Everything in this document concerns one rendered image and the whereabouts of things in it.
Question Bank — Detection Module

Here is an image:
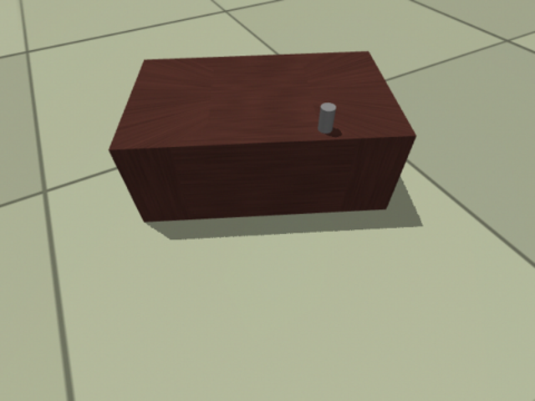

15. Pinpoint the can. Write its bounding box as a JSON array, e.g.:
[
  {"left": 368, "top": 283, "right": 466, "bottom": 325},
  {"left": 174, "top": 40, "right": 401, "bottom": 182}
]
[{"left": 318, "top": 103, "right": 336, "bottom": 134}]

